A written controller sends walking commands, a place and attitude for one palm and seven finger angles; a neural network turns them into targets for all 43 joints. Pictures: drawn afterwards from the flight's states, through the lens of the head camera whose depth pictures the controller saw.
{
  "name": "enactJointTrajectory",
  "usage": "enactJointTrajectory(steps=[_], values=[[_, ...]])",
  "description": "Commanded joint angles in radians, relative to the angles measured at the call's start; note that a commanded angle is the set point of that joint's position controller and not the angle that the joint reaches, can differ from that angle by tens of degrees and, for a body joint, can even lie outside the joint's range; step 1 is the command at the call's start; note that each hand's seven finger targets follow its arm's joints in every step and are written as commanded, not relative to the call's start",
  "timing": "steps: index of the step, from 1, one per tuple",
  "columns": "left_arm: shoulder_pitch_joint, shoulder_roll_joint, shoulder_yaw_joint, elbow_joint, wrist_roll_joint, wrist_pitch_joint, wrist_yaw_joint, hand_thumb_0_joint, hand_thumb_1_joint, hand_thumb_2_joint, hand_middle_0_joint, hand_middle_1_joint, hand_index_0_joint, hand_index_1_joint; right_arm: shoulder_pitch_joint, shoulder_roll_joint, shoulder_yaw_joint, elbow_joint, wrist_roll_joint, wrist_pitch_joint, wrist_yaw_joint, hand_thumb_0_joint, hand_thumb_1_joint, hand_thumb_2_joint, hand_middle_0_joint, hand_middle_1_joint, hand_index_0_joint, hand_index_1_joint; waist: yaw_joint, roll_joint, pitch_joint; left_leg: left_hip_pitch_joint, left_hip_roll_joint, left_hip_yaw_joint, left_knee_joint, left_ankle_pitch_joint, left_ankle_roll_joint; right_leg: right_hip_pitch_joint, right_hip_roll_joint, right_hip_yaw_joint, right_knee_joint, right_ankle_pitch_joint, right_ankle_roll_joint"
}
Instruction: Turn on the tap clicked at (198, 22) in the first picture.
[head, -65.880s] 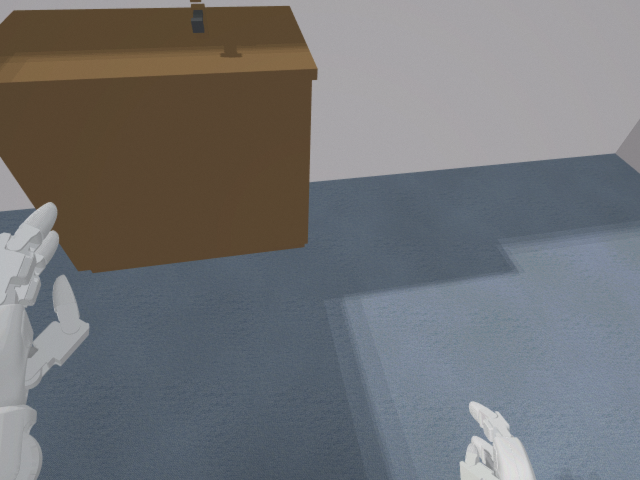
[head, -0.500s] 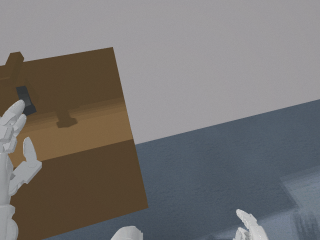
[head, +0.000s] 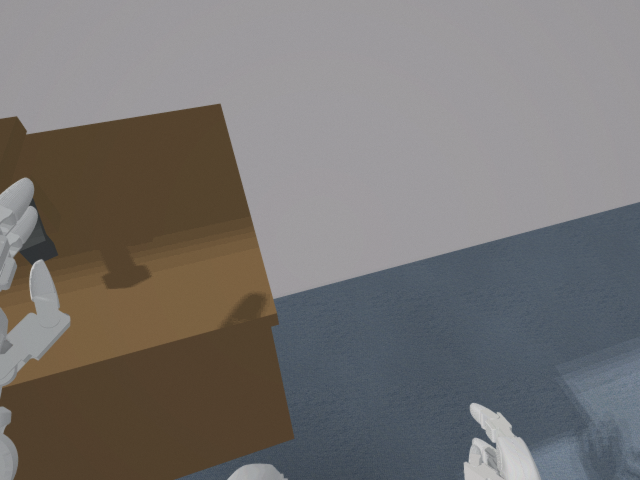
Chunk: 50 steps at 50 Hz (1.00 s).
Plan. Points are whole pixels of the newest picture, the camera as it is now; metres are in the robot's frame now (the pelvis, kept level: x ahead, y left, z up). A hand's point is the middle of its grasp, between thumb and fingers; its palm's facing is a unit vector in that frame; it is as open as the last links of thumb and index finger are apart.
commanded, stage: shuffle to correct the standing spot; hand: left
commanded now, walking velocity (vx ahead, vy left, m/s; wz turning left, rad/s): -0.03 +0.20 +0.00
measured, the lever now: (37, 247) +0.34 +0.36 +0.12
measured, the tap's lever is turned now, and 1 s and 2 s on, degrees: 19 19 19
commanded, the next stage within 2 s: come to a stop and stand still in 0.02 s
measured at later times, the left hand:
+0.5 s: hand out of the picture +0.20 +0.30 +0.19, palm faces +0.43 -0.82 -0.39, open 7.4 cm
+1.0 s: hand out of the picture +0.23 +0.33 +0.18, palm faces +0.34 -0.85 -0.40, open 7.4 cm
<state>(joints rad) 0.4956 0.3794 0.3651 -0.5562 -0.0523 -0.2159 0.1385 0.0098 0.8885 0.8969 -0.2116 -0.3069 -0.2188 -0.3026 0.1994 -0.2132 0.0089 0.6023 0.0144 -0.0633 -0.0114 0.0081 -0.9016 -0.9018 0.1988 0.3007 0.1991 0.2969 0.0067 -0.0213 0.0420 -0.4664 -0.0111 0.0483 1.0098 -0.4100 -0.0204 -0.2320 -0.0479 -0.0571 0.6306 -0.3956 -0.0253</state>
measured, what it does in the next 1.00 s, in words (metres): steps on the spot: left foot, then right foot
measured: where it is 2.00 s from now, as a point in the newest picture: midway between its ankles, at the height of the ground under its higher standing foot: outside the picture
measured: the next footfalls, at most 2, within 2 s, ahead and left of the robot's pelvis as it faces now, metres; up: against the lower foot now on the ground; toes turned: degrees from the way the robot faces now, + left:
left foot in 0.14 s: +0.08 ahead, +0.18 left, +0.00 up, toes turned +1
right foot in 0.34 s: +0.04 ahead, -0.03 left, +0.00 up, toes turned -1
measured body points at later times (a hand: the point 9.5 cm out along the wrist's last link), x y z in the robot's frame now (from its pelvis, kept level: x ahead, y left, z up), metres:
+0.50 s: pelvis -0.01 +0.06 +0.00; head -0.01 +0.06 +0.45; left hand +0.17 +0.35 +0.21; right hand +0.16 -0.15 -0.09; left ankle +0.04 +0.18 -0.73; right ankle +0.00 -0.03 -0.73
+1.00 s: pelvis -0.01 +0.09 +0.01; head +0.00 +0.08 +0.46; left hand +0.21 +0.38 +0.20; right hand +0.16 -0.15 -0.07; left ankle +0.04 +0.18 -0.73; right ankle +0.00 -0.03 -0.73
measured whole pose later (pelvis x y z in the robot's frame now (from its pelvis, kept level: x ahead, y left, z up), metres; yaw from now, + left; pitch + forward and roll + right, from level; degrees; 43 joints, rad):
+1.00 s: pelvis -0.01 +0.09 +0.01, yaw -3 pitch -1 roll -1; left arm 0.37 0.37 0.37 -0.36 -0.06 -0.19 0.09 0.01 0.90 0.90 -0.20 -0.30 -0.20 -0.30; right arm 0.20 -0.23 0.00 0.57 0.03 -0.11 -0.01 0.01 -0.90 -0.90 0.20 0.30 0.20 0.30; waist 0.01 0.04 0.03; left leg -0.29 0.02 0.11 0.48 -0.19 0.05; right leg -0.22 0.02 0.00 0.45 -0.22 0.00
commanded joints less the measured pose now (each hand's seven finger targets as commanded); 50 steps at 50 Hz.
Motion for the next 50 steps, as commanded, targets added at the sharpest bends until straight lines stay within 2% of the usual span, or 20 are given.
enactJointTrajectory(steps=[1,5,6,8,9,10,12,16,19,21,22,26,31,38,39,40,41,43,46,50], values=[[-0.074,0.188,0.151,-0.111,0.011,-0.071,0.039,0.000,0.900,0.900,-0.200,-0.300,-0.200,-0.300,-0.083,-0.072,-0.025,-0.146,-0.004,-0.052,-0.014,0.000,-0.900,-0.900,0.200,0.300,0.200,0.300,0.011,-0.079,-0.088,-0.097,0.074,-0.036,-0.192,0.021,0.008,0.199,-0.284,0.194,-0.129,0.886,-0.096],[-0.088,0.173,0.121,-0.154,0.015,-0.040,0.046,0.000,0.900,0.900,-0.200,-0.300,-0.200,-0.300,-0.075,-0.070,-0.048,-0.153,-0.004,-0.058,-0.033,0.000,-0.900,-0.900,0.200,0.300,0.200,0.300,-0.001,-0.107,-0.186,0.243,-0.022,0.111,-0.530,0.316,0.016,0.125,-0.204,0.096,-0.003,0.888,-0.027],[-0.089,0.166,0.099,-0.197,0.010,-0.033,0.046,0.000,0.900,0.900,-0.200,-0.300,-0.200,-0.300,-0.073,-0.079,-0.056,-0.161,0.002,-0.062,-0.039,0.000,-0.900,-0.900,0.200,0.300,0.200,0.300,-0.018,-0.057,-0.206,0.345,0.039,0.072,-0.573,0.444,0.034,0.074,-0.166,0.061,0.117,0.780,0.009],[-0.074,0.186,0.119,-0.299,0.015,-0.053,0.047,0.000,0.900,0.900,-0.200,-0.300,-0.200,-0.300,-0.044,-0.094,-0.071,-0.184,0.004,-0.079,-0.035,0.000,-0.900,-0.900,0.200,0.300,0.200,0.300,0.007,0.236,-0.310,0.529,0.328,-0.269,-0.551,0.977,0.211,-0.195,-0.004,0.029,0.381,-0.135,0.057],[-0.100,0.195,0.120,-0.281,0.025,-0.065,0.042,0.000,0.900,0.900,-0.200,-0.300,-0.200,-0.300,-0.031,-0.101,-0.077,-0.168,0.005,-0.093,-0.029,0.000,-0.900,-0.900,0.200,0.300,0.200,0.300,-0.001,0.181,-0.270,0.463,0.336,-0.262,-0.592,0.832,0.220,-0.207,0.024,0.053,0.426,-0.227,0.044],[-0.075,0.196,0.147,-0.265,0.025,-0.051,0.046,0.000,0.900,0.900,-0.200,-0.300,-0.200,-0.300,-0.035,-0.099,-0.076,-0.159,-0.002,-0.097,-0.033,0.000,-0.900,-0.900,0.200,0.300,0.200,0.300,-0.001,0.141,-0.217,0.445,0.309,-0.227,-0.588,0.858,0.207,-0.225,0.017,0.028,0.354,-0.175,0.044],[-0.108,0.218,0.160,-0.355,0.022,-0.050,0.053,0.000,0.900,0.900,-0.200,-0.300,-0.200,-0.300,-0.049,-0.090,-0.062,-0.143,-0.012,-0.108,-0.031,0.000,-0.900,-0.900,0.200,0.300,0.200,0.300,-0.009,0.213,-0.243,0.381,0.285,-0.208,-0.598,0.764,0.170,-0.129,0.005,0.029,0.236,-0.086,0.042],[-0.056,0.201,0.166,-0.277,0.005,-0.041,0.045,0.000,0.900,0.900,-0.200,-0.300,-0.200,-0.300,-0.078,-0.095,-0.033,-0.144,-0.011,-0.110,-0.026,0.000,-0.900,-0.900,0.200,0.300,0.200,0.300,0.000,0.250,-0.155,0.142,0.258,-0.136,-0.650,0.275,0.100,0.083,0.033,0.005,-0.071,0.074,0.033],[-0.060,0.187,0.169,-0.170,0.005,-0.032,0.037,0.000,0.900,0.900,-0.200,-0.300,-0.200,-0.300,-0.067,-0.085,-0.023,-0.143,-0.018,-0.090,-0.024,0.000,-0.900,-0.900,0.200,0.300,0.200,0.300,-0.005,0.135,-0.118,0.052,0.172,-0.081,-0.597,-0.013,0.043,0.120,-0.008,0.103,-0.237,0.144,-0.005],[-0.038,0.127,0.117,-0.101,-0.012,0.009,0.023,0.000,0.900,0.900,-0.200,-0.300,-0.200,-0.300,-0.049,-0.089,-0.038,-0.142,-0.006,-0.074,-0.025,0.000,-0.900,-0.900,0.200,0.300,0.200,0.300,-0.006,-0.074,-0.095,0.175,0.086,-0.026,-0.424,0.046,0.016,-0.072,-0.096,0.283,-0.347,0.010,-0.056],[-0.056,0.120,0.095,-0.090,-0.016,0.022,0.018,0.000,0.900,0.900,-0.200,-0.300,-0.200,-0.300,-0.050,-0.090,-0.033,-0.139,-0.005,-0.065,-0.028,0.000,-0.900,-0.900,0.200,0.300,0.200,0.300,-0.010,-0.098,-0.082,0.192,0.077,-0.037,-0.374,0.100,0.016,-0.111,-0.131,0.302,-0.364,0.020,-0.083],[-0.180,0.111,0.040,-0.080,-0.003,0.033,0.017,0.000,0.900,0.900,-0.200,-0.300,-0.200,-0.300,-0.078,-0.092,-0.013,-0.130,-0.005,-0.065,-0.051,0.000,-0.900,-0.900,0.200,0.300,0.200,0.300,-0.011,-0.007,-0.124,0.267,0.116,-0.089,-0.516,0.256,0.030,-0.075,-0.045,0.156,-0.256,0.165,-0.018],[-0.287,0.145,0.031,-0.178,0.021,0.011,0.021,0.000,0.900,0.900,-0.200,-0.300,-0.200,-0.300,-0.119,-0.098,-0.005,-0.152,-0.012,-0.064,-0.069,0.000,-0.900,-0.900,0.200,0.300,0.200,0.300,0.002,0.160,-0.025,0.135,0.154,-0.173,-0.708,-0.012,0.054,-0.025,0.013,0.113,-0.258,0.054,0.013],[-0.113,0.155,0.081,-0.165,0.018,-0.014,0.039,0.000,0.900,0.900,-0.200,-0.300,-0.200,-0.300,-0.074,-0.098,-0.022,-0.155,-0.020,-0.085,-0.064,0.000,-0.900,-0.900,0.200,0.300,0.200,0.300,0.013,0.142,-0.127,0.172,0.121,-0.130,-0.663,0.108,0.042,0.091,-0.002,0.121,-0.285,0.172,-0.003],[-1.127,0.934,0.639,-0.337,0.152,-0.101,0.019,0.000,0.900,0.900,-0.200,-0.300,-0.200,-0.300,0.006,-0.130,-0.045,-0.142,-0.055,-0.122,-0.056,0.000,-0.900,-0.900,0.200,0.300,0.200,0.300,0.042,-0.038,0.107,0.064,0.117,-0.038,-0.470,0.243,0.061,-0.134,-0.060,0.206,-0.441,0.343,0.076],[-0.611,0.343,0.245,0.227,0.055,-0.059,-0.031,0.000,0.900,0.900,-0.200,-0.300,-0.200,-0.300,-0.054,-0.029,-0.002,-0.083,-0.025,-0.110,-0.053,0.000,-0.900,-0.900,0.200,0.300,0.200,0.300,0.002,-0.046,-0.124,0.222,0.022,-0.058,-0.480,0.299,0.053,-0.068,-0.100,0.226,-0.330,0.342,-0.023],[-0.422,0.235,0.196,0.150,0.001,-0.050,-0.025,0.000,0.900,0.900,-0.200,-0.300,-0.200,-0.300,-0.072,-0.081,-0.049,-0.122,-0.001,-0.097,-0.040,0.000,-0.900,-0.900,0.200,0.300,0.200,0.300,0.024,0.089,-0.152,0.284,0.061,-0.046,-0.512,0.325,0.031,-0.008,-0.086,0.233,-0.290,0.415,-0.024],[-0.281,0.145,0.081,0.161,-0.003,-0.048,-0.050,0.000,0.900,0.900,-0.200,-0.300,-0.200,-0.300,-0.030,-0.123,-0.064,-0.149,0.005,-0.106,-0.029,0.000,-0.900,-0.900,0.200,0.300,0.200,0.300,0.030,0.173,-0.219,0.336,0.078,-0.031,-0.553,0.327,0.043,0.037,-0.057,0.188,-0.249,0.383,0.016],[-0.043,0.034,-0.027,0.054,-0.018,-0.030,-0.061,0.000,0.900,0.900,-0.200,-0.300,-0.200,-0.300,-0.070,-0.107,-0.053,-0.184,0.021,-0.099,0.004,0.000,-0.900,-0.900,0.200,0.300,0.200,0.300,0.038,0.123,-0.207,0.335,0.127,-0.070,-0.607,0.290,0.069,0.019,-0.019,0.124,-0.232,0.264,0.042],[-0.084,0.173,0.087,-0.034,0.003,-0.021,-0.040,0.000,0.900,0.900,-0.200,-0.300,-0.200,-0.300,-0.095,-0.115,-0.047,-0.216,0.007,-0.097,-0.014,0.000,-0.900,-0.900,0.200,0.300,0.200,0.300,0.029,-0.155,-0.110,0.242,0.106,-0.078,-0.637,0.054,0.053,-0.037,-0.006,0.144,-0.344,0.025,0.020]])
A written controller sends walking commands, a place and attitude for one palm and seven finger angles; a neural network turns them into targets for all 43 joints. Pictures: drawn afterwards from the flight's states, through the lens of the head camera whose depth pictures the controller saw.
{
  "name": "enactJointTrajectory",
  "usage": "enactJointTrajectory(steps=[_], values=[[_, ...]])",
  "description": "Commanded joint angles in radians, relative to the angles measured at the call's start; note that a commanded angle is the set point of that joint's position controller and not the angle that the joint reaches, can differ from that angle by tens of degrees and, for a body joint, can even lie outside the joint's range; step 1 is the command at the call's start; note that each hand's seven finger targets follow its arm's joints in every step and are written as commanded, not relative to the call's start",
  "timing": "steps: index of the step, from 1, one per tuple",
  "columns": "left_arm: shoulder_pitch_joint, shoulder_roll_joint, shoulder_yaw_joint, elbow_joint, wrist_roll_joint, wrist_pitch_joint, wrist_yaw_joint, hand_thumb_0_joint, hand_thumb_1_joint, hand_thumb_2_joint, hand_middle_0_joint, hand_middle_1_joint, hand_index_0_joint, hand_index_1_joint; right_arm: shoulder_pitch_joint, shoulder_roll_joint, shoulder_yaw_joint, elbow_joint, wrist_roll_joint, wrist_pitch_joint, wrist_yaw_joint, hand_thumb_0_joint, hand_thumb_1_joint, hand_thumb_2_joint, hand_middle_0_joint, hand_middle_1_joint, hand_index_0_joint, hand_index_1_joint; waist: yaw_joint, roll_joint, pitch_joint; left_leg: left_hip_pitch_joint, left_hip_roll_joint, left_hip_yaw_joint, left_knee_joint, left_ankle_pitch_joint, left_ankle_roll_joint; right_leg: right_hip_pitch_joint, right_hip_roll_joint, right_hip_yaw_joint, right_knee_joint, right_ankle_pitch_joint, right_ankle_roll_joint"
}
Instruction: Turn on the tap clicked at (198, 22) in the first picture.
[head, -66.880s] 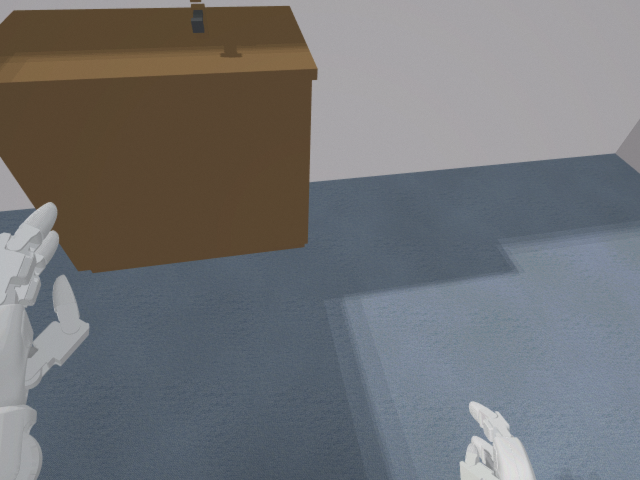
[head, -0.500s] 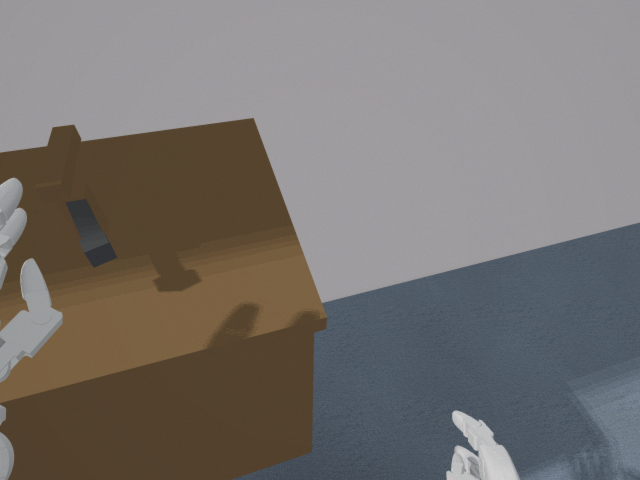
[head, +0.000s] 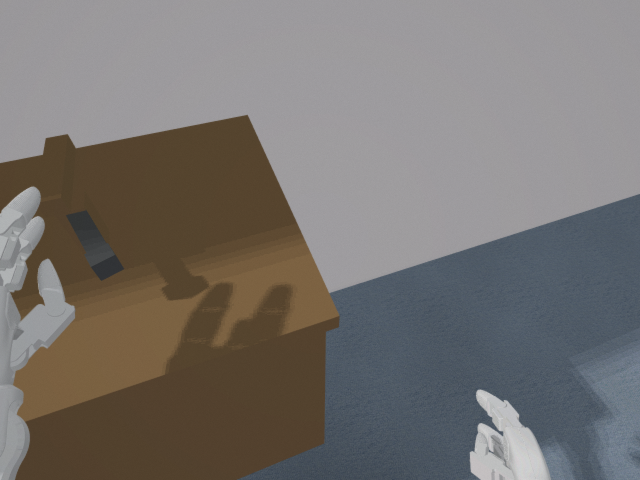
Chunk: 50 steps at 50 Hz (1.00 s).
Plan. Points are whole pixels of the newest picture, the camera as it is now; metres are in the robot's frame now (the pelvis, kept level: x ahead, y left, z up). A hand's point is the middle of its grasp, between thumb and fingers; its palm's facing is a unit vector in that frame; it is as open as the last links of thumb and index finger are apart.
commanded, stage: come to a stop and stand still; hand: left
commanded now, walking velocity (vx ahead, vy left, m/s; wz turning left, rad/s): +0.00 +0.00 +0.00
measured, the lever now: (104, 261) +0.33 +0.29 +0.11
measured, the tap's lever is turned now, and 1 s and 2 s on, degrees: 19 19 19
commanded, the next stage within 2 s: look again from close up in 0.62 s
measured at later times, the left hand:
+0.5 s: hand (59, 299) +0.25 +0.28 +0.14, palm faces +0.36 -0.86 -0.37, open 7.4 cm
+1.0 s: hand (46, 320) +0.23 +0.28 +0.15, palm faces +0.41 -0.84 -0.34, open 7.4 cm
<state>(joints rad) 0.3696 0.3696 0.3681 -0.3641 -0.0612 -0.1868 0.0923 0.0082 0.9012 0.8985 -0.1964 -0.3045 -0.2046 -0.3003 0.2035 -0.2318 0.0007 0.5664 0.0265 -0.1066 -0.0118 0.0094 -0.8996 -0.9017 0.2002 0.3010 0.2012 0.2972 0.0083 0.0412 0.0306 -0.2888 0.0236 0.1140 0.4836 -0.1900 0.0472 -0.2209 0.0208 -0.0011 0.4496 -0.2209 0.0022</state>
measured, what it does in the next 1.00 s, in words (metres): stands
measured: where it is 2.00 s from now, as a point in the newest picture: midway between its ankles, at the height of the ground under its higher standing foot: outside the picture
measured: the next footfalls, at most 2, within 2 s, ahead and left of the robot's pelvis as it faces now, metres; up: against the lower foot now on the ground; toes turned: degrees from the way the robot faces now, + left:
none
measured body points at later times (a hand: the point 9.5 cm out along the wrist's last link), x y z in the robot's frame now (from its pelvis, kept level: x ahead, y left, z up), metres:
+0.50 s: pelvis +0.03 +0.03 +0.00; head +0.05 +0.06 +0.45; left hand +0.23 +0.33 +0.16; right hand +0.23 -0.18 -0.06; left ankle +0.05 +0.09 -0.74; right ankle +0.01 -0.12 -0.74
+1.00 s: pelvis +0.01 +0.02 +0.00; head +0.02 +0.04 +0.45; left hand +0.20 +0.32 +0.17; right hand +0.19 -0.20 -0.07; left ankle +0.05 +0.09 -0.74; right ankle +0.01 -0.12 -0.74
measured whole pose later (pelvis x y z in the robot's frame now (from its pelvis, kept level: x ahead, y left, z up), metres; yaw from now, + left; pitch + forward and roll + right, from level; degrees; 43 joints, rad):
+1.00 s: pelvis +0.01 +0.02 +0.00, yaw +2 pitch -2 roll -2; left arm 0.41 0.34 0.33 -0.43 -0.03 -0.17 0.12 0.01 0.89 0.90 -0.21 -0.31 -0.21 -0.30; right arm 0.23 -0.20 0.02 0.58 0.01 -0.09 -0.05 0.01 -0.90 -0.90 0.20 0.30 0.20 0.30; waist 0.02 -0.01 0.04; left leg -0.24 -0.01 0.10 0.46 -0.20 0.08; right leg -0.14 -0.01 -0.02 0.38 -0.21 0.03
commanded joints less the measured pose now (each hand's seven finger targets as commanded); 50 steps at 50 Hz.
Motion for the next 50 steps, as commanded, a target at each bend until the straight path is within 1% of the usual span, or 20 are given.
enactJointTrajectory(steps=[1,2,3,5,6,8,11,13,17,20,21,26,29,33,37,41,43,46,47,50], values=[[-0.006,0.256,0.149,-0.267,0.017,-0.051,0.020,0.000,0.900,0.900,-0.200,-0.300,-0.200,-0.300,-0.112,-0.097,-0.036,-0.179,-0.006,-0.045,-0.027,0.000,-0.900,-0.900,0.200,0.300,0.200,0.300,0.025,-0.216,-0.086,0.094,0.060,-0.132,-0.100,-0.151,-0.020,-0.092,-0.082,0.092,-0.180,-0.193,-0.015],[-0.038,0.236,0.147,-0.272,0.015,-0.057,0.020,0.000,0.900,0.900,-0.200,-0.300,-0.200,-0.300,-0.109,-0.091,-0.035,-0.183,-0.014,-0.047,-0.037,0.000,-0.900,-0.900,0.200,0.300,0.200,0.300,0.014,-0.197,-0.087,0.096,0.057,-0.136,-0.103,-0.152,-0.016,-0.098,-0.086,0.087,-0.176,-0.210,-0.021],[-0.072,0.244,0.161,-0.300,0.014,-0.066,0.022,0.000,0.900,0.900,-0.200,-0.300,-0.200,-0.300,-0.112,-0.088,-0.032,-0.188,-0.017,-0.052,-0.043,0.000,-0.900,-0.900,0.200,0.300,0.200,0.300,0.013,-0.139,-0.085,0.102,0.056,-0.138,-0.115,-0.144,-0.013,-0.092,-0.076,0.091,-0.163,-0.186,-0.023],[-0.138,0.249,0.164,-0.337,0.016,-0.082,0.029,0.000,0.900,0.900,-0.200,-0.300,-0.200,-0.300,-0.108,-0.090,-0.029,-0.178,-0.022,-0.063,-0.051,0.000,-0.900,-0.900,0.200,0.300,0.200,0.300,0.012,0.005,-0.085,0.086,0.070,-0.156,-0.153,-0.152,-0.005,-0.037,-0.058,0.076,-0.115,-0.097,-0.025],[-0.204,0.280,0.177,-0.392,0.023,-0.090,0.034,0.000,0.900,0.900,-0.200,-0.300,-0.200,-0.300,-0.113,-0.092,-0.027,-0.170,-0.025,-0.066,-0.055,0.000,-0.900,-0.900,0.200,0.300,0.200,0.300,0.012,0.102,-0.113,0.075,0.085,-0.170,-0.176,-0.160,-0.002,0.009,-0.051,0.053,-0.068,-0.050,-0.023],[-0.206,0.228,0.136,-0.374,0.025,-0.097,0.033,0.000,0.900,0.900,-0.200,-0.300,-0.200,-0.300,-0.097,-0.082,-0.024,-0.168,-0.025,-0.087,-0.051,0.000,-0.900,-0.900,0.200,0.300,0.200,0.300,0.017,0.162,-0.129,0.066,0.099,-0.183,-0.188,-0.155,0.006,0.064,-0.042,0.031,-0.037,0.016,-0.023],[-0.142,0.151,0.074,-0.353,0.027,-0.100,0.029,0.000,0.900,0.900,-0.200,-0.300,-0.200,-0.300,-0.081,-0.082,-0.025,-0.149,-0.025,-0.110,-0.036,0.000,-0.900,-0.900,0.200,0.300,0.200,0.300,0.013,0.146,-0.173,0.139,0.083,-0.160,-0.136,0.023,-0.009,0.070,-0.050,0.025,-0.045,0.114,-0.028],[-0.077,0.118,0.044,-0.325,0.031,-0.094,0.027,0.000,0.900,0.900,-0.200,-0.300,-0.200,-0.300,-0.063,-0.092,-0.032,-0.141,-0.026,-0.108,-0.024,0.000,-0.900,-0.900,0.200,0.300,0.200,0.300,0.012,0.098,-0.176,0.165,0.090,-0.163,-0.117,0.153,-0.019,0.059,-0.045,0.018,-0.042,0.152,-0.025],[0.026,0.098,0.041,-0.237,0.033,-0.065,0.024,0.000,0.900,0.900,-0.200,-0.300,-0.200,-0.300,-0.053,-0.098,-0.039,-0.134,-0.023,-0.073,-0.014,0.000,-0.900,-0.900,0.200,0.300,0.200,0.300,0.010,0.017,-0.172,0.169,0.088,-0.143,-0.081,0.338,-0.045,0.057,-0.046,0.001,-0.052,0.224,-0.019],[0.018,0.141,0.086,-0.236,0.024,-0.060,0.022,0.000,0.900,0.900,-0.200,-0.300,-0.200,-0.300,-0.063,-0.095,-0.038,-0.149,-0.019,-0.049,-0.020,0.000,-0.900,-0.900,0.200,0.300,0.200,0.300,0.008,-0.007,-0.160,0.157,0.089,-0.146,-0.085,0.366,-0.057,0.063,-0.046,-0.005,-0.049,0.222,-0.016],[-0.011,0.167,0.108,-0.266,0.025,-0.059,0.026,0.000,0.900,0.900,-0.200,-0.300,-0.200,-0.300,-0.076,-0.094,-0.035,-0.149,-0.018,-0.042,-0.025,0.000,-0.900,-0.900,0.200,0.300,0.200,0.300,0.008,0.020,-0.159,0.160,0.084,-0.143,-0.095,0.369,-0.067,0.062,-0.044,-0.012,-0.041,0.212,-0.016],[-0.076,0.202,0.122,-0.409,0.019,-0.070,0.031,0.000,0.900,0.900,-0.200,-0.300,-0.200,-0.300,-0.097,-0.086,-0.031,-0.169,-0.019,-0.043,-0.035,0.000,-0.900,-0.900,0.200,0.300,0.200,0.300,0.011,0.075,-0.196,0.200,0.084,-0.138,-0.083,0.381,-0.058,0.083,-0.046,-0.016,-0.024,0.208,-0.017],[-0.057,0.168,0.089,-0.411,0.018,-0.071,0.034,0.000,0.900,0.900,-0.200,-0.300,-0.200,-0.300,-0.087,-0.089,-0.034,-0.168,-0.021,-0.053,-0.031,0.000,-0.900,-0.900,0.200,0.300,0.200,0.300,0.012,0.103,-0.199,0.204,0.094,-0.140,-0.087,0.342,-0.048,0.088,-0.049,-0.011,-0.026,0.172,-0.017],[-0.037,0.141,0.072,-0.358,0.023,-0.063,0.040,0.000,0.900,0.900,-0.200,-0.300,-0.200,-0.300,-0.077,-0.096,-0.040,-0.153,-0.019,-0.054,-0.031,0.000,-0.900,-0.900,0.200,0.300,0.200,0.300,0.010,0.087,-0.171,0.162,0.097,-0.150,-0.118,0.210,-0.049,0.091,-0.050,-0.004,-0.040,0.139,-0.018],[-0.016,0.116,0.061,-0.259,0.024,-0.051,0.039,0.000,0.900,0.900,-0.200,-0.300,-0.200,-0.300,-0.074,-0.098,-0.040,-0.143,-0.017,-0.040,-0.036,0.000,-0.900,-0.900,0.200,0.300,0.200,0.300,0.010,0.017,-0.112,0.091,0.088,-0.154,-0.156,0.019,-0.039,0.087,-0.054,0.009,-0.081,0.104,-0.016],[-0.059,0.137,0.073,-0.246,0.031,-0.048,0.042,0.000,0.900,0.900,-0.200,-0.300,-0.200,-0.300,-0.092,-0.094,-0.038,-0.149,-0.013,-0.037,-0.045,0.000,-0.900,-0.900,0.200,0.300,0.200,0.300,0.011,0.002,-0.063,0.040,0.084,-0.166,-0.196,-0.153,-0.024,0.076,-0.056,0.025,-0.115,0.030,-0.015],[-0.072,0.130,0.060,-0.274,0.031,-0.054,0.039,0.000,0.900,0.900,-0.200,-0.300,-0.200,-0.300,-0.090,-0.093,-0.041,-0.157,-0.012,-0.039,-0.045,0.000,-0.900,-0.900,0.200,0.300,0.200,0.300,0.010,-0.008,-0.076,0.043,0.078,-0.165,-0.187,-0.159,-0.013,0.092,-0.058,0.029,-0.118,0.037,-0.016],[-0.090,0.159,0.079,-0.319,0.036,-0.060,0.045,0.000,0.900,0.900,-0.200,-0.300,-0.200,-0.300,-0.104,-0.093,-0.038,-0.154,-0.014,-0.047,-0.049,0.000,-0.900,-0.900,0.200,0.300,0.200,0.300,0.012,0.036,-0.090,0.059,0.071,-0.164,-0.184,-0.148,-0.012,0.094,-0.060,0.030,-0.118,0.040,-0.018],[-0.079,0.147,0.071,-0.308,0.033,-0.061,0.045,0.000,0.900,0.900,-0.200,-0.300,-0.200,-0.300,-0.098,-0.094,-0.037,-0.153,-0.017,-0.048,-0.049,0.000,-0.900,-0.900,0.200,0.300,0.200,0.300,0.013,0.021,-0.091,0.047,0.071,-0.168,-0.187,-0.158,-0.009,0.106,-0.058,0.026,-0.116,0.036,-0.016],[-0.064,0.151,0.076,-0.331,0.034,-0.070,0.046,0.000,0.900,0.900,-0.200,-0.300,-0.200,-0.300,-0.092,-0.095,-0.042,-0.153,-0.016,-0.057,-0.047,0.000,-0.900,-0.900,0.200,0.300,0.200,0.300,0.015,0.047,-0.101,0.053,0.070,-0.172,-0.182,-0.130,-0.009,0.119,-0.057,0.028,-0.103,0.059,-0.020]])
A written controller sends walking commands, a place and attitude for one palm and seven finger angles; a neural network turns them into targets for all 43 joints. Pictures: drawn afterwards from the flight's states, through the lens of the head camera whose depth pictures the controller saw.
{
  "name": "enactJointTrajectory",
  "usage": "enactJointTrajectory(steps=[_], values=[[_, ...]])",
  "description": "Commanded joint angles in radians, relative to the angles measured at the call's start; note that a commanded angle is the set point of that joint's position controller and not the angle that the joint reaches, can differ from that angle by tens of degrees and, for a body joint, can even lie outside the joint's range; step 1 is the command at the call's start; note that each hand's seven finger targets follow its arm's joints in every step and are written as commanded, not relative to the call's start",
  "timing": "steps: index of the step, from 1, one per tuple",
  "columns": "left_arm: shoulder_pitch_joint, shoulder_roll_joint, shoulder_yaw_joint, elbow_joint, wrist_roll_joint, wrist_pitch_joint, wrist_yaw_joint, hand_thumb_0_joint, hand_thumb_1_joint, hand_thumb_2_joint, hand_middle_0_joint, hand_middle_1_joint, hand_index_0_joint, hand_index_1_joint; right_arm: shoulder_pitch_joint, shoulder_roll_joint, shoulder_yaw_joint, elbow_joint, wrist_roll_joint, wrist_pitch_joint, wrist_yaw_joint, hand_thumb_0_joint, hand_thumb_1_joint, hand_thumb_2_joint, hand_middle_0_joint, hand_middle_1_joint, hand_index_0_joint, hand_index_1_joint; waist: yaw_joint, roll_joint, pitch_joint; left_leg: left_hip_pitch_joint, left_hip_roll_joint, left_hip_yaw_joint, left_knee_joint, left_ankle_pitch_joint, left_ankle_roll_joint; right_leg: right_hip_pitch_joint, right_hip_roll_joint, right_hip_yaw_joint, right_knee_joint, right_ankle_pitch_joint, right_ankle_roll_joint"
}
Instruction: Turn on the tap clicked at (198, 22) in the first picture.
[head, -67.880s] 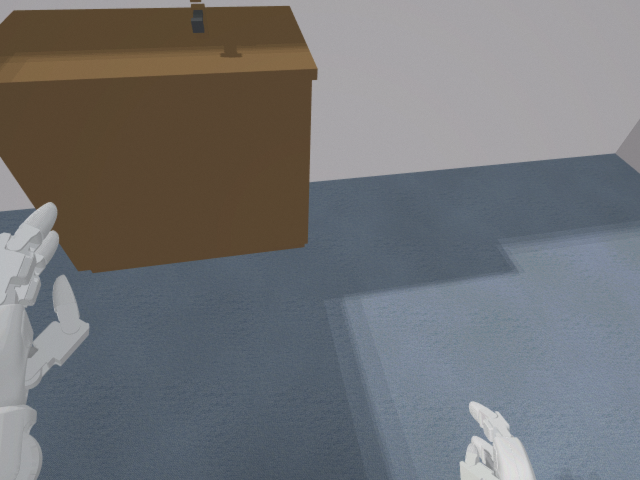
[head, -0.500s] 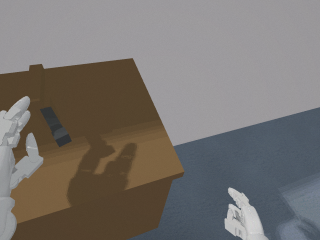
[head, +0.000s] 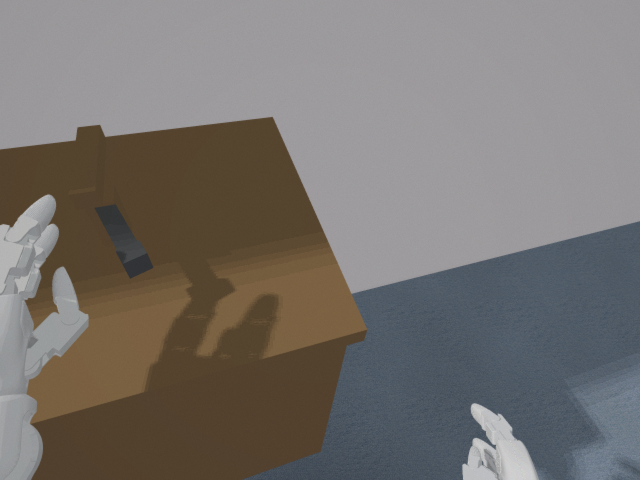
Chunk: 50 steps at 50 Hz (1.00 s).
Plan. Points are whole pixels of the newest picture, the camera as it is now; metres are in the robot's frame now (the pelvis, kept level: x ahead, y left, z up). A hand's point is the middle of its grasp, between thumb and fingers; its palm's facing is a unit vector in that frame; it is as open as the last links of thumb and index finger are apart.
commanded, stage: look again from close up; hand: left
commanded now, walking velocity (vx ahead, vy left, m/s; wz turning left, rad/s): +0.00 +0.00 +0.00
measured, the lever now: (134, 259) +0.32 +0.25 +0.11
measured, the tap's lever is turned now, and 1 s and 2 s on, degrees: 19 19 19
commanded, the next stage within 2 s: turn the palm inward beside the body in 0.02 s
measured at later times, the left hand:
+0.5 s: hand (125, 357) +0.19 +0.20 +0.14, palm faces +0.42 -0.85 -0.34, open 7.4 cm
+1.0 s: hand (139, 315) +0.23 +0.20 +0.15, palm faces +0.49 -0.82 -0.29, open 7.4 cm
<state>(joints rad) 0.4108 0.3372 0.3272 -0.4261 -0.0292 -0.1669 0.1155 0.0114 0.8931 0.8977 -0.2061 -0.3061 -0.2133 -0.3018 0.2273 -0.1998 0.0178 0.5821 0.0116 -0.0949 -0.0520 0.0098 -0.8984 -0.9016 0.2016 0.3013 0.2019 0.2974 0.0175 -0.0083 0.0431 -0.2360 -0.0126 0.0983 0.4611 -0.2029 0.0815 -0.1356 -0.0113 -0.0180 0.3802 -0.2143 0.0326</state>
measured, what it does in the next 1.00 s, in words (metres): shifts its weight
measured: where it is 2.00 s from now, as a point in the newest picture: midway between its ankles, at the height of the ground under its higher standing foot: outside the picture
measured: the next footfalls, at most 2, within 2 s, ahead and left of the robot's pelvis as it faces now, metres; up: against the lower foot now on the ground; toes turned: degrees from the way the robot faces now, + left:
none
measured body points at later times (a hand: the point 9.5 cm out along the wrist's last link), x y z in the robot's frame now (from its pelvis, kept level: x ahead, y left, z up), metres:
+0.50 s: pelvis -0.01 -0.05 -0.01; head -0.02 -0.05 +0.44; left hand +0.16 +0.24 +0.16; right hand +0.22 -0.25 -0.07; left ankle +0.03 +0.06 -0.74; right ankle -0.01 -0.15 -0.74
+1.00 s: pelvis +0.04 -0.08 -0.02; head +0.02 -0.10 +0.43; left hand +0.19 +0.24 +0.17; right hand +0.23 -0.32 -0.11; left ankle +0.04 +0.06 -0.74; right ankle -0.01 -0.15 -0.74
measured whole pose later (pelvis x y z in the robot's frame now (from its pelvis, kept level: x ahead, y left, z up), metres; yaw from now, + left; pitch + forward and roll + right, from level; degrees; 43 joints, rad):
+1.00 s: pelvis +0.04 -0.08 -0.02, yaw +3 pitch +1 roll +1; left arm 0.44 0.35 0.40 -0.44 -0.20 0.05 0.08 0.01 0.89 0.90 -0.21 -0.31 -0.22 -0.30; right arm 0.22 -0.26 0.00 0.67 0.03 -0.08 -0.07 0.01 -0.90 -0.90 0.20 0.30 0.20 0.30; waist 0.05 0.02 -0.07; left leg -0.32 0.01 -0.01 0.63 -0.33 -0.02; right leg -0.24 0.05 -0.05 0.65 -0.42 -0.06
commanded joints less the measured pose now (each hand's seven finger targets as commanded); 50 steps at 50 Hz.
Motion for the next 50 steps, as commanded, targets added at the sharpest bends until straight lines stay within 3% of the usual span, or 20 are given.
enactJointTrajectory(steps=[1,5,6,7,8,9,10,12,17,21,24,27,30,33,36,38,40,41,44,50], values=[[-0.090,0.199,0.135,-0.260,0.004,-0.087,0.026,0.000,0.900,0.900,-0.200,-0.300,-0.200,-0.300,-0.125,-0.124,-0.058,-0.164,0.000,-0.069,-0.009,0.000,-0.900,-0.900,0.200,0.300,0.200,0.300,0.008,0.098,-0.114,0.012,0.106,-0.149,-0.155,-0.113,-0.046,0.023,-0.028,0.044,-0.039,0.050,-0.049],[-0.057,0.177,0.127,-0.228,-0.003,-0.087,0.023,0.000,0.900,0.900,-0.200,-0.300,-0.200,-0.300,-0.105,-0.127,-0.062,-0.160,0.000,-0.066,-0.006,0.000,-0.900,-0.900,0.200,0.300,0.200,0.300,0.006,0.069,-0.118,0.017,0.105,-0.150,-0.142,-0.060,-0.048,0.027,-0.029,0.048,-0.038,0.078,-0.052],[-0.976,0.955,0.402,-0.502,0.052,-0.239,0.040,0.000,0.900,0.900,-0.200,-0.300,-0.200,-0.300,-0.013,-0.180,0.114,-0.287,0.040,-0.034,-0.075,0.000,-0.900,-0.900,0.200,0.300,0.200,0.300,-0.049,0.369,-0.074,-0.240,0.090,-0.203,-0.176,-0.350,-0.028,0.171,0.041,0.011,0.154,-0.050,0.017],[-0.646,0.404,0.289,0.095,0.106,-0.045,-0.015,0.000,0.900,0.900,-0.200,-0.300,-0.200,-0.300,-0.096,-0.101,-0.032,-0.112,-0.050,-0.053,-0.050,0.000,-0.900,-0.900,0.200,0.300,0.200,0.300,0.050,0.266,-0.205,0.092,0.045,-0.189,-0.093,0.061,-0.160,-0.052,0.057,-0.030,0.197,0.035,-0.078],[-0.466,0.243,0.123,0.113,0.021,-0.012,-0.042,0.000,0.900,0.900,-0.200,-0.300,-0.200,-0.300,-0.101,-0.139,-0.031,-0.102,-0.049,-0.064,0.012,0.000,-0.900,-0.900,0.200,0.300,0.200,0.300,0.006,0.116,-0.142,0.130,0.064,-0.196,-0.109,0.284,-0.218,-0.150,0.081,-0.085,0.133,0.024,-0.076],[-0.375,0.287,0.214,0.070,-0.028,0.020,-0.060,0.000,0.900,0.900,-0.200,-0.300,-0.200,-0.300,-0.064,-0.213,-0.077,-0.090,-0.036,-0.044,0.023,0.000,-0.900,-0.900,0.200,0.300,0.200,0.300,0.034,0.097,-0.283,0.255,0.093,-0.214,-0.091,0.338,-0.214,-0.180,0.084,-0.061,0.159,0.049,-0.065],[-0.353,0.180,0.143,0.052,-0.119,0.064,-0.109,0.000,0.900,0.900,-0.200,-0.300,-0.200,-0.300,-0.121,-0.201,-0.073,-0.116,-0.022,-0.049,0.019,0.000,-0.900,-0.900,0.200,0.300,0.200,0.300,0.069,0.086,-0.314,0.282,0.067,-0.193,-0.076,0.317,-0.192,-0.174,0.062,-0.049,0.143,0.048,-0.070],[-0.303,0.091,0.049,-0.005,-0.189,0.150,-0.166,0.000,0.900,0.900,-0.200,-0.300,-0.200,-0.300,-0.194,-0.201,-0.050,-0.128,0.003,-0.050,0.031,0.000,-0.900,-0.900,0.200,0.300,0.200,0.300,0.077,0.092,-0.264,0.247,0.049,-0.152,-0.059,0.239,-0.161,-0.144,0.041,-0.069,0.107,0.109,-0.074],[-0.226,0.192,0.022,-0.206,0.003,0.162,-0.093,0.000,0.900,0.900,-0.200,-0.300,-0.200,-0.300,-0.244,-0.186,-0.030,-0.172,-0.018,-0.020,0.058,0.000,-0.900,-0.900,0.200,0.300,0.200,0.300,0.045,0.039,-0.144,0.089,0.044,-0.141,-0.048,0.114,-0.096,-0.179,0.044,-0.077,0.124,0.069,-0.072],[-0.285,0.364,0.244,-0.328,-0.024,0.003,0.038,0.000,0.900,0.900,-0.200,-0.300,-0.200,-0.300,-0.234,-0.158,-0.031,-0.150,-0.035,-0.018,0.031,0.000,-0.900,-0.900,0.200,0.300,0.200,0.300,0.069,0.038,-0.241,0.088,0.033,-0.127,-0.012,-0.016,-0.081,-0.179,0.059,-0.054,0.122,-0.047,-0.063],[-0.333,0.247,0.175,-0.220,-0.050,-0.055,0.094,0.000,0.900,0.900,-0.200,-0.300,-0.200,-0.300,-0.204,-0.121,-0.026,-0.092,-0.028,-0.034,0.027,0.000,-0.900,-0.900,0.200,0.300,0.200,0.300,0.046,0.103,-0.195,0.064,0.018,-0.118,0.022,-0.108,-0.079,-0.207,0.051,-0.039,0.105,-0.117,-0.061],[-0.388,0.231,0.130,-0.072,-0.049,0.005,0.077,0.000,0.900,0.900,-0.200,-0.300,-0.200,-0.300,-0.216,-0.141,-0.027,-0.055,-0.018,-0.030,0.012,0.000,-0.900,-0.900,0.200,0.300,0.200,0.300,0.012,0.163,-0.112,0.004,-0.002,-0.097,0.066,-0.175,-0.065,-0.237,0.015,-0.002,0.053,-0.201,-0.057],[-0.428,0.229,0.030,-0.010,-0.064,0.133,-0.009,0.000,0.900,0.900,-0.200,-0.300,-0.200,-0.300,-0.262,-0.151,-0.019,-0.063,-0.003,-0.024,-0.017,0.000,-0.900,-0.900,0.200,0.300,0.200,0.300,0.015,0.160,-0.055,-0.039,-0.009,-0.090,0.120,-0.166,-0.068,-0.241,-0.041,0.108,-0.024,-0.334,-0.049],[-0.485,0.211,-0.026,0.002,-0.082,0.230,-0.074,0.000,0.900,0.900,-0.200,-0.300,-0.200,-0.300,-0.295,-0.152,-0.017,-0.067,0.013,-0.028,-0.043,0.000,-0.900,-0.900,0.200,0.300,0.200,0.300,0.012,0.065,-0.015,-0.071,0.012,-0.118,0.162,-0.145,-0.083,-0.237,-0.105,0.212,-0.083,-0.395,-0.020],[-0.456,0.290,0.085,-0.056,-0.089,0.223,-0.071,0.000,0.900,0.900,-0.200,-0.300,-0.200,-0.300,-0.307,-0.147,-0.025,-0.065,0.014,-0.037,-0.049,0.000,-0.900,-0.900,0.200,0.300,0.200,0.300,0.049,-0.061,-0.049,-0.107,0.023,-0.141,0.186,-0.104,-0.090,-0.194,-0.129,0.250,-0.083,-0.371,0.005],[-0.392,0.292,0.147,-0.112,-0.108,0.172,-0.047,0.000,0.900,0.900,-0.200,-0.300,-0.200,-0.300,-0.287,-0.136,-0.038,-0.066,0.004,-0.044,-0.042,0.000,-0.900,-0.900,0.200,0.300,0.200,0.300,0.065,-0.112,-0.127,-0.124,0.030,-0.159,0.194,-0.075,-0.094,-0.137,-0.137,0.247,-0.040,-0.257,0.015],[-0.264,0.290,0.220,-0.148,-0.140,0.120,-0.019,0.000,0.900,0.900,-0.200,-0.300,-0.200,-0.300,-0.257,-0.135,-0.047,-0.069,0.001,-0.050,-0.031,0.000,-0.900,-0.900,0.200,0.300,0.200,0.300,0.086,-0.141,-0.226,-0.126,0.025,-0.159,0.200,-0.017,-0.089,-0.049,-0.133,0.231,0.046,0.065,0.023],[-0.199,0.328,0.276,-0.155,-0.145,0.110,0.000,0.000,0.900,0.900,-0.200,-0.300,-0.200,-0.300,-0.248,-0.137,-0.047,-0.061,0.004,-0.046,-0.026,0.000,-0.900,-0.900,0.200,0.300,0.200,0.300,0.106,-0.093,-0.282,-0.109,0.016,-0.144,0.194,0.020,-0.086,-0.003,-0.122,0.207,0.089,0.213,0.023],[-0.042,0.228,0.241,-0.178,-0.169,0.109,0.004,0.000,0.900,0.900,-0.200,-0.300,-0.200,-0.300,-0.175,-0.138,-0.049,-0.078,0.012,-0.047,-0.011,0.000,-0.900,-0.900,0.200,0.300,0.200,0.300,0.092,-0.034,-0.347,-0.042,-0.001,-0.091,0.179,0.211,-0.070,0.047,-0.086,0.092,0.212,0.714,0.029],[-0.036,0.166,0.141,-0.243,-0.177,0.181,-0.053,0.000,0.900,0.900,-0.200,-0.300,-0.200,-0.300,-0.154,-0.157,-0.046,-0.108,0.021,-0.066,-0.031,0.000,-0.900,-0.900,0.200,0.300,0.200,0.300,0.055,0.036,-0.206,0.019,0.008,-0.079,0.162,0.306,-0.049,-0.098,-0.034,0.000,0.192,0.578,-0.002]])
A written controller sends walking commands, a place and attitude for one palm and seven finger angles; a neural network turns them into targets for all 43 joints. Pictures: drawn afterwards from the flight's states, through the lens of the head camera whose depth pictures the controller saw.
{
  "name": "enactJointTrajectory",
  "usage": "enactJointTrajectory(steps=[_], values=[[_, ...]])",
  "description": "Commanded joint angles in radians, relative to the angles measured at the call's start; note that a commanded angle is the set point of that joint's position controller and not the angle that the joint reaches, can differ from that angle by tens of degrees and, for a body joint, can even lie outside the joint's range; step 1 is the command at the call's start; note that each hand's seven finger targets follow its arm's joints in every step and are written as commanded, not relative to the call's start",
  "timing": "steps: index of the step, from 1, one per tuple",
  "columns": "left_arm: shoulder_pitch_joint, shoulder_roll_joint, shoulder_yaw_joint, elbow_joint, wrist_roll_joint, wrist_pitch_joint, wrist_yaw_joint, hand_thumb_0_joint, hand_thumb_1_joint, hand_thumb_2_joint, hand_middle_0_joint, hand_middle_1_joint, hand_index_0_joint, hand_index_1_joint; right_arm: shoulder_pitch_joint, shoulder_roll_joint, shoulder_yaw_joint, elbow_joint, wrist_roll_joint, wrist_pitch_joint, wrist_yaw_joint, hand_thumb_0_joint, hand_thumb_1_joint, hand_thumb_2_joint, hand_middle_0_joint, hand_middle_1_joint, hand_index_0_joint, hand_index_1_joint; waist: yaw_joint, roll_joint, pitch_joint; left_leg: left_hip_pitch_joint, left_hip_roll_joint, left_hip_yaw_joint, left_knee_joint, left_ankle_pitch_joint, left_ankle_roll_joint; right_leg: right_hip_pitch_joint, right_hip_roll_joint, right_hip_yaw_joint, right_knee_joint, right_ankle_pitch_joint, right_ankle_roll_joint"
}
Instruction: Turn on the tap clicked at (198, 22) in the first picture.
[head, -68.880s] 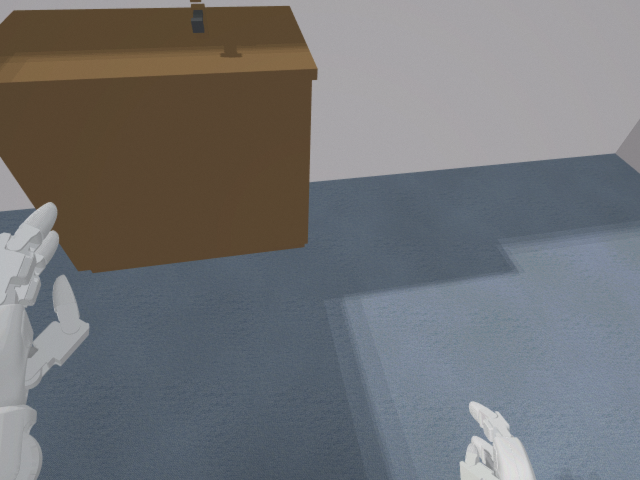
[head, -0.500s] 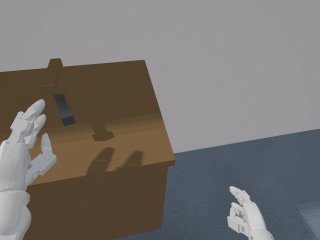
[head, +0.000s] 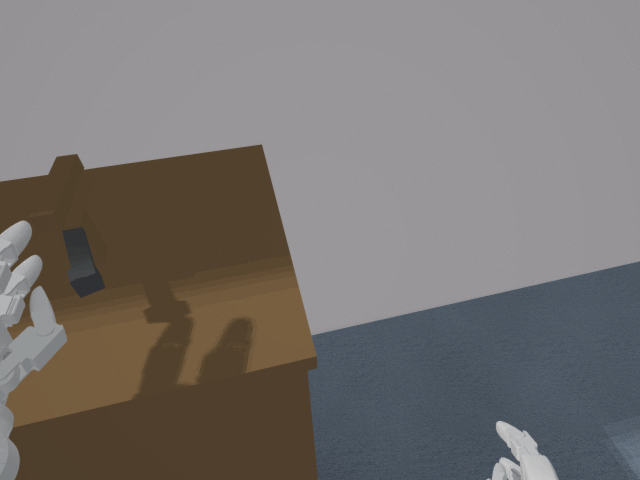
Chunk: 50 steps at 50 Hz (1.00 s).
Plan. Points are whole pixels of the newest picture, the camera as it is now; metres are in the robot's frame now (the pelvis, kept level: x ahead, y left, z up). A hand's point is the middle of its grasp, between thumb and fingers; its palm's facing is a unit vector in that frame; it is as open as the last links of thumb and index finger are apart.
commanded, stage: turn the palm inward beside the body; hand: left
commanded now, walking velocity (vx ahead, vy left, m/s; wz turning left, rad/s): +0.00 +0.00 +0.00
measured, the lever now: (86, 279) +0.30 +0.32 +0.12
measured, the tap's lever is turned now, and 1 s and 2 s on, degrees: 19 19 19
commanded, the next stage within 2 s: reach beside the lever's end, fingers flat in 1.32 s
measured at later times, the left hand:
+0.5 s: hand (22, 400) +0.14 +0.27 +0.16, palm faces +0.48 -0.86 -0.17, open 7.4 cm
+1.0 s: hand (29, 402) +0.14 +0.26 +0.16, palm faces +0.50 -0.86 -0.13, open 7.4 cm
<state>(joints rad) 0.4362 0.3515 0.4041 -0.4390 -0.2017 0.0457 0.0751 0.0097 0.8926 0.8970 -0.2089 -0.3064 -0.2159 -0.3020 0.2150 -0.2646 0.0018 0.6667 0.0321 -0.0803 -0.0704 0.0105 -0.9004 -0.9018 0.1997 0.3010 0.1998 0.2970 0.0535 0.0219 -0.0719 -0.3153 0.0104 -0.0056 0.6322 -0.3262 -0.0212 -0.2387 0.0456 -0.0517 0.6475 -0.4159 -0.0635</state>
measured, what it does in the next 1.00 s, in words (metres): shifts its weight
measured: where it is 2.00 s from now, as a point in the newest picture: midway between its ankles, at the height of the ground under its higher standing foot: outside the picture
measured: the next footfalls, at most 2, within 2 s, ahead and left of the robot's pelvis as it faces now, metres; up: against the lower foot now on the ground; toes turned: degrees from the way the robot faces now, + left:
none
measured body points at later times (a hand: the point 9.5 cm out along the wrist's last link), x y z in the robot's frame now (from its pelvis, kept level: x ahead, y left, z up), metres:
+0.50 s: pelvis -0.05 +0.03 +0.00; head -0.09 +0.01 +0.45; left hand +0.11 +0.31 +0.17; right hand +0.17 -0.16 -0.06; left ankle +0.00 +0.14 -0.72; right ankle -0.05 -0.06 -0.72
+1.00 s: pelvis -0.04 +0.02 +0.00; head -0.08 +0.00 +0.45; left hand +0.10 +0.30 +0.17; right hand +0.17 -0.18 -0.06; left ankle +0.00 +0.14 -0.72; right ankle -0.05 -0.06 -0.72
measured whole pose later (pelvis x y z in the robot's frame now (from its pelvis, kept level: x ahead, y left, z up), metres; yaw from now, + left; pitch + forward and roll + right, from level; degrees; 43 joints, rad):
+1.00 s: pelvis -0.04 +0.02 +0.00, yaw +2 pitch -4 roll +0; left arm 0.46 0.24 0.23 -0.59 -0.22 0.26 0.21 0.01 0.90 0.90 -0.20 -0.31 -0.21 -0.30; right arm 0.15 -0.23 0.07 0.69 0.04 -0.19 -0.10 0.01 -0.90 -0.90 0.20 0.30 0.20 0.30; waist 0.08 0.05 -0.04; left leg -0.29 -0.02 -0.03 0.63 -0.27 0.01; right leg -0.19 0.02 -0.08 0.62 -0.36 -0.04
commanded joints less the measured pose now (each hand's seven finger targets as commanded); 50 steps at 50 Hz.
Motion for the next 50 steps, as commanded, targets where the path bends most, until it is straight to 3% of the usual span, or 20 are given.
enactJointTrajectory(steps=[1,5,9,11,15,16,17,21,25,26,29,31,32,36,40,41,44,46,47,50], values=[[-0.079,0.135,0.046,-0.259,0.000,-0.039,-0.012,0.000,0.900,0.900,-0.200,-0.300,-0.200,-0.300,-0.146,-0.084,-0.026,-0.189,0.001,-0.091,-0.019,0.000,-0.900,-0.900,0.200,0.300,0.200,0.300,0.016,0.014,-0.075,0.115,-0.015,0.024,-0.009,0.444,0.056,-0.010,-0.082,0.024,-0.079,0.747,0.088],[-0.054,0.143,0.050,-0.311,-0.001,-0.097,-0.002,0.000,0.900,0.900,-0.200,-0.300,-0.200,-0.300,-0.105,-0.094,-0.038,-0.187,-0.012,-0.126,-0.019,0.000,-0.900,-0.900,0.200,0.300,0.200,0.300,0.018,-0.028,-0.179,0.143,-0.018,0.008,0.012,0.498,0.054,0.009,-0.080,0.024,-0.055,0.783,0.090],[-0.026,0.113,0.025,-0.332,0.029,-0.125,0.048,0.000,0.900,0.900,-0.200,-0.300,-0.200,-0.300,-0.100,-0.081,-0.037,-0.177,-0.013,-0.139,-0.008,0.000,-0.900,-0.900,0.200,0.300,0.200,0.300,0.032,0.050,-0.189,0.180,-0.002,-0.014,-0.007,0.563,0.037,-0.040,-0.051,-0.006,-0.048,0.570,0.055],[-0.031,0.109,0.024,-0.303,0.039,-0.096,0.071,0.000,0.900,0.900,-0.200,-0.300,-0.200,-0.300,-0.120,-0.079,-0.031,-0.170,-0.008,-0.132,-0.011,0.000,-0.900,-0.900,0.200,0.300,0.200,0.300,0.037,0.073,-0.134,0.159,-0.001,-0.016,-0.027,0.478,0.032,-0.066,-0.046,-0.010,-0.069,0.467,0.047],[-0.077,0.067,-0.023,-0.248,0.013,-0.008,0.080,0.000,0.900,0.900,-0.200,-0.300,-0.200,-0.300,-0.169,-0.079,-0.012,-0.181,0.001,-0.126,-0.024,0.000,-0.900,-0.900,0.200,0.300,0.200,0.300,0.026,-0.013,-0.038,0.092,-0.001,-0.029,-0.083,0.254,0.041,-0.084,-0.045,-0.010,-0.125,0.285,0.047],[-0.081,0.071,-0.025,-0.236,0.019,0.018,0.079,0.000,0.900,0.900,-0.200,-0.300,-0.200,-0.300,-0.189,-0.076,-0.006,-0.175,0.006,-0.120,-0.030,0.000,-0.900,-0.900,0.200,0.300,0.200,0.300,0.032,0.022,-0.004,0.091,-0.003,-0.027,-0.097,0.206,0.042,-0.095,-0.045,-0.003,-0.147,0.231,0.044],[-0.114,0.047,-0.059,-0.251,0.014,0.034,0.076,0.000,0.900,0.900,-0.200,-0.300,-0.200,-0.300,-0.194,-0.074,0.001,-0.184,0.007,-0.120,-0.033,0.000,-0.900,-0.900,0.200,0.300,0.200,0.300,0.020,-0.011,0.001,0.090,-0.004,-0.035,-0.111,0.168,0.044,-0.098,-0.047,-0.005,-0.156,0.196,0.047],[-0.172,0.077,-0.072,-0.306,0.035,0.072,0.086,0.000,0.900,0.900,-0.200,-0.300,-0.200,-0.300,-0.238,-0.063,0.022,-0.185,0.007,-0.129,-0.043,0.000,-0.900,-0.900,0.200,0.300,0.200,0.300,0.029,0.042,0.020,0.097,-0.010,-0.044,-0.147,0.035,0.048,-0.105,-0.045,0.012,-0.185,0.075,0.045],[-0.169,0.068,-0.091,-0.339,0.036,0.060,0.108,0.000,0.900,0.900,-0.200,-0.300,-0.200,-0.300,-0.259,-0.055,0.031,-0.183,0.003,-0.144,-0.036,0.000,-0.900,-0.900,0.200,0.300,0.200,0.300,0.025,0.025,0.026,0.078,-0.012,-0.056,-0.167,-0.093,0.046,-0.112,-0.047,0.014,-0.196,-0.028,0.047],[-0.170,0.093,-0.069,-0.351,0.046,0.059,0.119,0.000,0.900,0.900,-0.200,-0.300,-0.200,-0.300,-0.265,-0.053,0.031,-0.174,0.003,-0.143,-0.036,0.000,-0.900,-0.900,0.200,0.300,0.200,0.300,0.037,0.077,0.026,0.077,-0.015,-0.054,-0.172,-0.126,0.042,-0.113,-0.046,0.020,-0.201,-0.054,0.045],[-0.139,0.051,-0.091,-0.333,0.032,0.065,0.133,0.000,0.900,0.900,-0.200,-0.300,-0.200,-0.300,-0.275,-0.051,0.035,-0.173,0.002,-0.145,-0.030,0.000,-0.900,-0.900,0.200,0.300,0.200,0.300,0.032,0.043,0.046,0.056,-0.014,-0.057,-0.171,-0.163,0.038,-0.117,-0.047,0.011,-0.197,-0.089,0.047],[-0.119,0.062,-0.075,-0.316,0.032,0.087,0.139,0.000,0.900,0.900,-0.200,-0.300,-0.200,-0.300,-0.284,-0.053,0.033,-0.160,0.003,-0.141,-0.031,0.000,-0.900,-0.900,0.200,0.300,0.200,0.300,0.040,0.059,0.064,0.050,-0.015,-0.058,-0.171,-0.178,0.035,-0.119,-0.046,0.010,-0.205,-0.103,0.045],[-0.134,0.023,-0.109,-0.337,0.023,0.091,0.137,0.000,0.900,0.900,-0.200,-0.300,-0.200,-0.300,-0.288,-0.052,0.034,-0.168,0.006,-0.141,-0.029,0.000,-0.900,-0.900,0.200,0.300,0.200,0.300,0.030,0.066,0.061,0.054,-0.015,-0.056,-0.173,-0.181,0.034,-0.117,-0.049,0.005,-0.199,-0.099,0.045],[-0.116,0.037,-0.095,-0.334,0.003,0.130,0.132,0.000,0.900,0.900,-0.200,-0.300,-0.200,-0.300,-0.298,-0.057,0.032,-0.163,0.007,-0.146,-0.037,0.000,-0.900,-0.900,0.200,0.300,0.200,0.300,0.036,0.011,0.080,0.048,-0.021,-0.050,-0.149,-0.153,0.039,-0.120,-0.053,0.017,-0.230,-0.129,0.050],[-0.148,0.040,-0.104,-0.374,-0.002,0.135,0.132,0.000,0.900,0.900,-0.200,-0.300,-0.200,-0.300,-0.294,-0.059,0.029,-0.169,0.006,-0.162,-0.039,0.000,-0.900,-0.900,0.200,0.300,0.200,0.300,0.032,0.009,0.062,0.053,-0.022,-0.046,-0.129,-0.117,0.042,-0.124,-0.059,0.025,-0.230,-0.134,0.053],[-0.155,0.057,-0.090,-0.383,0.007,0.133,0.138,0.000,0.900,0.900,-0.200,-0.300,-0.200,-0.300,-0.291,-0.058,0.029,-0.159,0.007,-0.164,-0.040,0.000,-0.900,-0.900,0.200,0.300,0.200,0.300,0.035,0.057,0.069,0.060,-0.021,-0.047,-0.133,-0.119,0.040,-0.126,-0.058,0.026,-0.230,-0.122,0.049],[-0.140,0.030,-0.102,-0.395,-0.004,0.124,0.142,0.000,0.900,0.900,-0.200,-0.300,-0.200,-0.300,-0.281,-0.060,0.030,-0.166,0.003,-0.176,-0.035,0.000,-0.900,-0.900,0.200,0.300,0.200,0.300,0.031,0.044,0.031,0.074,-0.017,-0.056,-0.136,-0.084,0.044,-0.110,-0.055,0.014,-0.205,-0.057,0.046],[-0.124,0.049,-0.074,-0.382,-0.008,0.132,0.143,0.000,0.900,0.900,-0.200,-0.300,-0.200,-0.300,-0.270,-0.062,0.029,-0.155,0.003,-0.177,-0.036,0.000,-0.900,-0.900,0.200,0.300,0.200,0.300,0.039,0.059,0.034,0.074,-0.017,-0.052,-0.132,-0.053,0.042,-0.098,-0.055,0.014,-0.211,-0.024,0.045],[-0.125,0.019,-0.101,-0.393,-0.011,0.131,0.139,0.000,0.900,0.900,-0.200,-0.300,-0.200,-0.300,-0.265,-0.062,0.031,-0.163,0.004,-0.178,-0.034,0.000,-0.900,-0.900,0.200,0.300,0.200,0.300,0.029,0.051,0.015,0.085,-0.016,-0.056,-0.136,-0.029,0.043,-0.089,-0.055,0.009,-0.199,0.012,0.043],[-0.087,0.021,-0.095,-0.376,-0.014,0.144,0.130,0.000,0.900,0.900,-0.200,-0.300,-0.200,-0.300,-0.248,-0.070,0.026,-0.167,-0.001,-0.177,-0.034,0.000,-0.900,-0.900,0.200,0.300,0.200,0.300,0.034,0.035,-0.010,0.109,-0.012,-0.048,-0.121,0.100,0.045,-0.068,-0.051,0.002,-0.183,0.129,0.041]])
